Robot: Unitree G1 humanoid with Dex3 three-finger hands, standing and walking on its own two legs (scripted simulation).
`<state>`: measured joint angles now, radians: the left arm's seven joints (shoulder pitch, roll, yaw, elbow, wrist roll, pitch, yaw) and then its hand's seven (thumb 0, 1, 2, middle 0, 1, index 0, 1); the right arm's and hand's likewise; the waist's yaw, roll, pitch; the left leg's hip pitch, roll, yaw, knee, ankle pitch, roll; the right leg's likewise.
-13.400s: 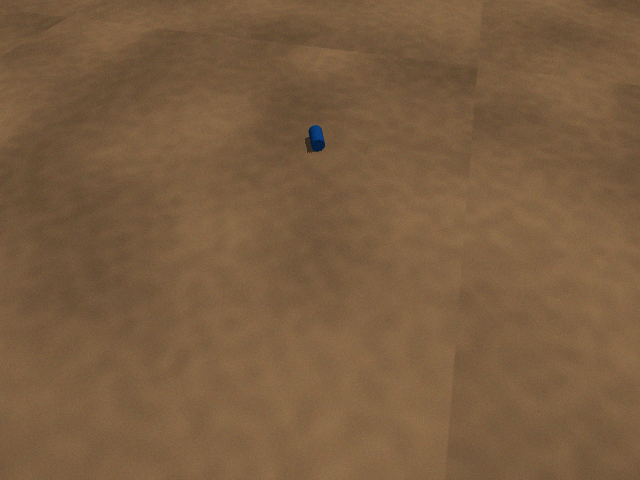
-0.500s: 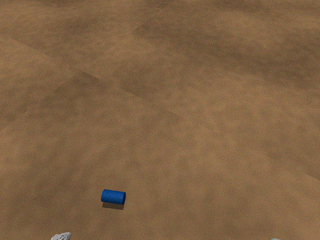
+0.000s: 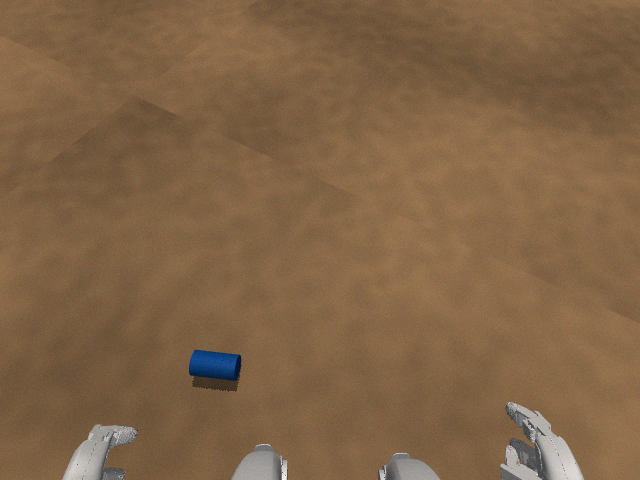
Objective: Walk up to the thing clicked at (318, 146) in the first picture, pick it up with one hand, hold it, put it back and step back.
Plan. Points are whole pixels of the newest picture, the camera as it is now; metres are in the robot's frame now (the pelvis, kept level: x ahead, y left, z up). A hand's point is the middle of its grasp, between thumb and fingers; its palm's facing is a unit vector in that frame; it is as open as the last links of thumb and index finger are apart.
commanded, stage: rise first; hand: left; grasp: from above
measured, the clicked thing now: (215, 365) +0.44 +0.31 -0.68
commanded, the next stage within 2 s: none
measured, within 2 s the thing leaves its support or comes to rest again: neither
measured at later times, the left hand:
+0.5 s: hand out of the picture +0.12 +0.27 -0.18, palm faces -0.20 -0.85 -0.49, open 14.2 cm
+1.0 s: hand (157, 419) +0.25 +0.33 -0.37, palm faces -0.48 -0.42 -0.77, open 14.2 cm
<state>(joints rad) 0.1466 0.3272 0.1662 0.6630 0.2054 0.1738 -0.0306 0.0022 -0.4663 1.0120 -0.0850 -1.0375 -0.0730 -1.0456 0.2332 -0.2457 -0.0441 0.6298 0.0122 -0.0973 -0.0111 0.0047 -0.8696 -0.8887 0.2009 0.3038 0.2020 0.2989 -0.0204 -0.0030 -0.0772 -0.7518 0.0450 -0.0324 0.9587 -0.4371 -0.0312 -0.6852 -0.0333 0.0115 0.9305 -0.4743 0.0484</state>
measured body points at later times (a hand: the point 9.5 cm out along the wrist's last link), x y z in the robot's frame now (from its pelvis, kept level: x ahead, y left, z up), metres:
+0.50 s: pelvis -0.01 +0.00 -0.06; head +0.10 +0.02 +0.38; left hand +0.13 +0.31 -0.15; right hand +0.17 -0.24 -0.14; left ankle +0.02 +0.14 -0.68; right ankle -0.01 -0.15 -0.68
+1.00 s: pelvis -0.07 +0.00 -0.25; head +0.13 +0.02 +0.15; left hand +0.27 +0.35 -0.33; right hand +0.10 -0.27 -0.38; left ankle +0.02 +0.14 -0.68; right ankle -0.01 -0.15 -0.68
